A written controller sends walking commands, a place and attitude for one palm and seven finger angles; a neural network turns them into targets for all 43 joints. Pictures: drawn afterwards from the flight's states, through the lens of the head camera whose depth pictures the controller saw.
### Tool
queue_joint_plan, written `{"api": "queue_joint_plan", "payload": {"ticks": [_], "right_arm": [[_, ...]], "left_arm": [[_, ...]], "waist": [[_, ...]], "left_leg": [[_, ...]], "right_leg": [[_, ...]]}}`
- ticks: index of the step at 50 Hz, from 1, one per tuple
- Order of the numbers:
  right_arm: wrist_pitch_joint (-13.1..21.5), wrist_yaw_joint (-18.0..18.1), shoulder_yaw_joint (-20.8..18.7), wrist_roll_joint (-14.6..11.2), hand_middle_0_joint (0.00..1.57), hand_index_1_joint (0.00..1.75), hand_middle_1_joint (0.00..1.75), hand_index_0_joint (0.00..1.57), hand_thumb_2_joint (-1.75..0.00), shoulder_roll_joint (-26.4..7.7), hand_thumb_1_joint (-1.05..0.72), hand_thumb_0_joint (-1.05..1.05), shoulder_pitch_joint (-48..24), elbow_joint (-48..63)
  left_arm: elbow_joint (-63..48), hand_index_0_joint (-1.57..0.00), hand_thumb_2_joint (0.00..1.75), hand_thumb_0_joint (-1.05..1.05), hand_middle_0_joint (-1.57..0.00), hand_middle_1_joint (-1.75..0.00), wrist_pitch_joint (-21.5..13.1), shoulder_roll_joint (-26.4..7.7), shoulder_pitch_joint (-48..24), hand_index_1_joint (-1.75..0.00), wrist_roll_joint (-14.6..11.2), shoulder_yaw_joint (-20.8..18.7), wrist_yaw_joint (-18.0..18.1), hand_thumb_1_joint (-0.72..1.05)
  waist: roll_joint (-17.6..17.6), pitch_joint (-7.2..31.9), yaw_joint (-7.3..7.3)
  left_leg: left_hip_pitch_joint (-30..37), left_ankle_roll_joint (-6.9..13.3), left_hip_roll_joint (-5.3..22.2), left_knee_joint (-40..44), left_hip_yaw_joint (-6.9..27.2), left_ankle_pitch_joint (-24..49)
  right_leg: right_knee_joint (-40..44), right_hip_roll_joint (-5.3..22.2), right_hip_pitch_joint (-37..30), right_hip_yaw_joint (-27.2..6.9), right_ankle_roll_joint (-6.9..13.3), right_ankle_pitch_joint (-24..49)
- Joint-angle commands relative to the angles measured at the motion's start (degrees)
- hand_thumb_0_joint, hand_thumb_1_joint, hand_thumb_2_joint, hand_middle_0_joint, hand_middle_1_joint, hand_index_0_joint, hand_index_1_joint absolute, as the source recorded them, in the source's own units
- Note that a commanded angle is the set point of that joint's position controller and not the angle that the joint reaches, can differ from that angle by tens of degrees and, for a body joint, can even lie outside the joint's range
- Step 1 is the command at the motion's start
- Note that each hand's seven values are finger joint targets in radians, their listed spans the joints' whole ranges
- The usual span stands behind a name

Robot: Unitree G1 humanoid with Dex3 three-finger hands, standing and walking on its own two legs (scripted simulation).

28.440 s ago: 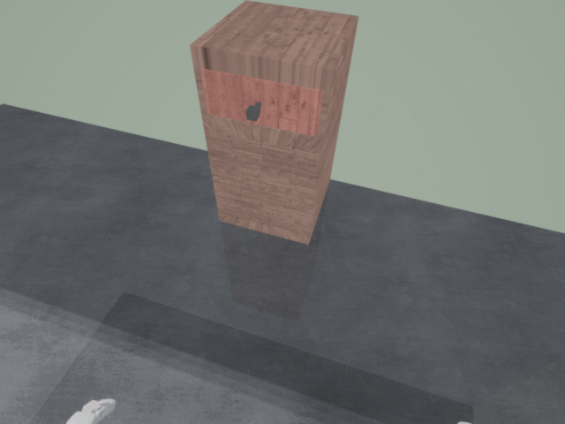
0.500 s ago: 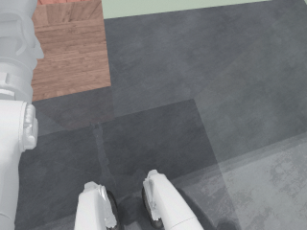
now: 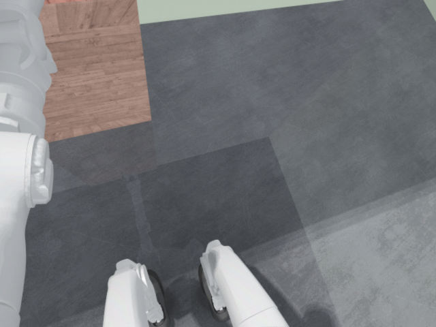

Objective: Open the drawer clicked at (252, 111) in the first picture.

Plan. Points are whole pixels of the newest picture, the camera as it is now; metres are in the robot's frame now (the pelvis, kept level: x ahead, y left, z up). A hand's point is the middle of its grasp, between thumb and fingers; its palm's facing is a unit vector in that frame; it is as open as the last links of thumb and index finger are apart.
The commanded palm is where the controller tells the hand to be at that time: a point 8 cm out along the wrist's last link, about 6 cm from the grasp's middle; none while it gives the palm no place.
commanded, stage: close the thumb around the handle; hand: left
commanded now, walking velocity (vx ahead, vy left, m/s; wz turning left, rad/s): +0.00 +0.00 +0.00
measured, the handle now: out of the picture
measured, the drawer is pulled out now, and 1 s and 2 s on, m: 0.00 0.01 0.01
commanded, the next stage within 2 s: pull the drawer open in 0.52 s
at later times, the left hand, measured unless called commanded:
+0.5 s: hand (28, 17) +0.64 +0.16 +0.02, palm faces -0.04 -0.05 -1.00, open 5.2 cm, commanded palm +0.63 +0.14 +0.06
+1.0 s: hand (29, 27) +0.62 +0.16 +0.02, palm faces -0.06 -0.04 -1.00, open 4.8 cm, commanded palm +0.59 +0.15 +0.06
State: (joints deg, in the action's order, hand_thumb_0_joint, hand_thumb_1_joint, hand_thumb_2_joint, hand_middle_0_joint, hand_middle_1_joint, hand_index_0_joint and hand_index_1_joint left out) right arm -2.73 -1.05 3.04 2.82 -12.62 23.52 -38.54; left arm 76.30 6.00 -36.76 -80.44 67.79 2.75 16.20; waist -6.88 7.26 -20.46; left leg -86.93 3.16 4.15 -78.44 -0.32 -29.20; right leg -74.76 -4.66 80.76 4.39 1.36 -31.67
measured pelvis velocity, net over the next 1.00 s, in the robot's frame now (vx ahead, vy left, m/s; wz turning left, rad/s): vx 0.03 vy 0.00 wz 0.01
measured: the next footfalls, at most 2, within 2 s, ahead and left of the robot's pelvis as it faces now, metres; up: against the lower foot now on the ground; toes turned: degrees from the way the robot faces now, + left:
none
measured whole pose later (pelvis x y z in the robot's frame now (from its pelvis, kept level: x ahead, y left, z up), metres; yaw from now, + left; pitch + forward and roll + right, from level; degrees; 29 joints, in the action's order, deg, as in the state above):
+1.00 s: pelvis +0.03 +0.00 +0.03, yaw +1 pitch +35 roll -4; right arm -2.5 -2.2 0.2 2.7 -13.0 22.9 -39.5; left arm 66.4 5.4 -30.3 -66.5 63.9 2.4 18.8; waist -6.0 7.9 -15.2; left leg -76.2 2.4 4.0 -70.5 -1.7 -29.4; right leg -67.2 -5.0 70.9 2.3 1.7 -31.5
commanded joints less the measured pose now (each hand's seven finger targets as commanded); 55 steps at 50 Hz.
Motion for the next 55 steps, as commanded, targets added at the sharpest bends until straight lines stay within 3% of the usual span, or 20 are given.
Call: {"api": "queue_joint_plan", "payload": {"ticks": [1,4,10,11,14,16,20,22,25,30,31,33,36,39,43,46,48,52,55], "right_arm": [[0.0,0.75,-4.24,-0.05,0.2,0.3,0.3,0.2,-0.9,-12.42,-0.9,0.0,16.24,-0.45],[-0.11,0.44,-4.58,-0.11,0.2,0.3,0.3,0.2,-0.9,-12.36,-0.9,0.0,16.59,-0.61],[-0.55,0.33,-4.19,-0.43,0.2,0.3,0.3,0.2,-0.9,-12.55,-0.9,0.0,16.47,-0.89],[-0.48,0.36,-4.22,-0.47,0.2,0.3,0.3,0.2,-0.9,-12.34,-0.9,0.0,16.27,-0.96],[-0.58,0.52,-4.21,-0.38,0.2,0.3,0.3,0.2,-0.9,-12.52,-0.9,0.0,16.45,-1.09],[-0.59,0.55,-4.17,-0.41,0.2,0.3,0.3,0.2,-0.9,-12.26,-0.9,0.0,16.21,-0.91],[-0.54,0.61,-4.47,-0.39,0.2,0.3,0.3,0.2,-0.9,-12.16,-0.9,0.0,16.18,-1.01],[-0.6,0.67,-4.4,-0.28,0.2,0.3,0.3,0.2,-0.9,-12.14,-0.9,0.0,16.06,-0.74],[-0.31,0.65,-4.76,-0.2,0.2,0.3,0.3,0.2,-0.9,-11.96,-0.9,0.0,16.07,-0.89],[-0.26,0.53,-4.93,-0.09,0.2,0.3,0.3,0.2,-0.9,-12.18,-0.9,0.0,16.38,-1.28],[-0.12,0.44,-5.05,-0.05,0.2,0.3,0.3,0.2,-0.9,-11.93,-0.9,0.0,16.05,-1.19],[-0.12,0.09,-5.4,-0.15,0.2,0.3,0.3,0.2,-0.9,-12.0,-0.9,0.0,16.1,-1.1],[-0.12,-0.13,-5.44,-0.21,0.2,0.3,0.3,0.2,-0.9,-11.91,-0.9,0.0,15.8,-0.75],[-0.22,-0.11,-5.7,-0.41,0.2,0.3,0.3,0.2,-0.9,-12.02,-0.9,0.0,15.73,-1.06],[-0.07,-0.2,-6.12,-0.44,0.2,0.3,0.3,0.2,-0.9,-11.67,-0.9,0.0,15.21,-1.14],[0.2,-0.13,-6.22,-0.29,0.2,0.3,0.3,0.2,-0.9,-11.51,-0.9,0.0,14.94,-0.96],[0.35,-0.23,-6.66,-0.3,0.2,0.3,0.3,0.2,-0.9,-11.28,-0.9,0.0,14.72,-1.08],[0.79,-0.28,-6.97,0.03,0.2,0.3,0.3,0.2,-0.9,-11.17,-0.9,0.0,14.52,-1.35],[0.86,-0.36,-7.25,0.18,0.2,0.3,0.3,0.2,-0.9,-11.28,-0.9,0.0,14.31,-1.76]], "left_arm": [[-11.52,-0.34,0.54,0.0,-0.34,-1.26,0.75,-14.71,-25.3,-1.26,-0.12,-2.4,2.27,0.06],[-13.03,-0.35,0.61,0.0,-0.35,-1.28,1.59,-13.29,-25.65,-1.28,0.03,-1.86,2.89,0.23],[-11.31,-0.38,0.76,0.0,-0.38,-1.31,3.46,-15.68,-24.4,-1.31,-0.62,-3.31,3.14,0.56],[-11.77,-0.38,0.78,0.0,-0.38,-1.32,3.56,-14.1,-25.5,-1.32,-0.76,-1.93,3.03,0.62],[-11.29,-0.39,0.85,0.0,-0.39,-1.34,3.55,-15.97,-24.3,-1.34,-0.83,-3.41,2.79,0.79],[-11.33,-0.4,0.9,0.0,-0.4,-1.35,3.32,-15.04,-22.95,-1.35,-1.06,-2.97,2.44,0.9],[-11.04,-0.4,0.9,0.0,-0.4,-1.35,2.59,-13.6,-21.49,-1.35,-1.13,-2.45,2.22,0.9],[-12.45,-0.4,0.9,0.0,-0.4,-1.35,1.93,-15.43,-21.09,-1.35,-1.12,-3.76,2.42,0.9],[-12.45,-0.4,0.9,0.0,-0.4,-1.35,1.5,-12.61,-20.74,-1.35,-1.17,-2.42,2.72,0.9],[-12.97,-0.4,0.9,0.0,-0.4,-1.35,1.43,-13.77,-21.0,-1.35,-1.32,-3.58,3.79,0.9],[-13.06,-0.4,0.9,0.0,-0.4,-1.35,1.56,-12.12,-21.28,-1.35,-1.45,-2.54,3.89,0.9],[-14.25,-0.4,0.9,0.0,-0.4,-1.35,1.89,-11.92,-18.1,-1.35,-1.85,-3.78,4.0,0.9],[-13.81,-0.4,0.9,0.0,-0.4,-1.35,2.64,-9.84,-13.38,-1.35,-2.36,-3.31,4.01,0.9],[-12.97,-0.4,0.9,0.0,-0.4,-1.35,3.19,-7.57,-11.57,-1.35,-2.35,-2.0,4.22,0.9],[-15.45,-0.4,0.9,0.0,-0.4,-1.35,2.57,-7.25,-8.39,-1.35,-3.79,-3.13,4.15,0.9],[-16.01,-0.4,0.9,0.0,-0.4,-1.35,1.69,-6.34,-4.5,-1.35,-4.32,-3.18,4.3,0.9],[-17.71,-0.4,0.9,0.0,-0.4,-1.35,0.82,-5.7,-3.23,-1.35,-4.73,-3.74,4.81,0.9],[-17.48,-0.4,0.9,0.0,-0.4,-1.35,0.1,-3.37,0.59,-1.35,-5.16,-3.3,6.36,0.9],[-17.06,-0.4,0.9,0.0,-0.4,-1.35,-0.03,-3.86,2.12,-1.35,-5.0,-4.31,7.95,0.9]], "waist": [[-10.41,38.59,-0.16],[-11.63,39.57,0.06],[-9.47,38.61,0.55],[-9.91,38.53,0.01],[-8.87,39.13,0.29],[-8.76,38.05,0.78],[-7.59,36.82,0.46],[-7.59,37.86,1.23],[-8.36,37.74,0.97],[-7.75,38.66,1.24],[-8.45,38.57,1.22],[-8.79,41.51,2.77],[-7.65,40.63,4.04],[-5.23,38.13,3.63],[-4.72,40.56,5.12],[-3.65,38.51,6.03],[-3.09,39.75,6.75],[-1.48,37.14,7.02],[-1.45,36.67,7.67]], "left_leg": [[31.32,0.59,-1.06,5.33,5.1,24.26],[34.19,0.33,-0.88,5.62,5.5,25.6],[31.93,0.48,-1.16,6.4,4.64,24.04],[31.88,0.54,-1.23,6.53,4.62,24.0],[31.79,0.64,-1.27,6.33,4.36,25.33],[31.02,0.6,-1.51,6.57,3.98,25.18],[31.0,0.65,-1.52,6.58,3.76,26.13],[30.48,0.68,-1.63,6.34,3.33,26.44],[31.63,0.56,-1.66,6.34,3.49,27.32],[32.68,0.46,-1.48,6.32,3.57,28.16],[32.58,0.45,-1.64,6.5,3.4,28.04],[36.13,0.2,-1.59,6.79,3.72,31.23],[36.72,0.09,-1.79,7.9,3.42,31.63],[36.69,0.11,-1.76,8.9,3.51,30.36],[38.62,0.06,-1.94,9.74,2.8,32.78],[37.44,0.14,-2.22,10.49,2.21,32.83],[38.72,0.09,-2.38,10.8,1.98,34.51],[37.82,0.03,-2.63,11.58,1.46,34.5],[38.72,-0.21,-2.76,12.05,1.39,35.64]], "right_leg": [[8.26,-0.53,-15.87,-1.73,0.08,20.79],[8.5,-0.66,-14.9,-1.35,0.11,20.9],[9.45,-0.73,-19.01,-1.87,-0.02,22.09],[9.73,-0.59,-19.01,-2.03,-0.08,22.48],[9.67,-0.54,-20.58,-2.22,-0.18,24.56],[10.04,-0.51,-21.59,-2.36,-0.18,25.31],[10.3,-0.48,-21.7,-2.43,-0.24,26.94],[10.09,-0.37,-23.34,-2.84,-0.26,28.25],[10.14,-0.41,-21.96,-2.58,-0.14,28.33],[9.99,-0.42,-22.24,-2.49,-0.17,28.85],[10.2,-0.37,-22.52,-2.55,-0.19,29.08],[9.88,-0.45,-23.07,-2.29,0.02,30.91],[10.87,-0.49,-24.84,-2.19,0.0,32.01],[11.82,-0.54,-24.49,-1.95,-0.12,30.83],[12.45,-0.35,-28.46,-2.65,-0.19,35.19],[13.32,-0.1,-30.72,-3.02,-0.33,37.44],[13.64,0.03,-32.31,-3.32,-0.3,39.57],[14.48,0.17,-33.54,-3.39,-0.42,41.29],[14.6,0.28,-33.78,-3.3,-0.32,41.73]]}}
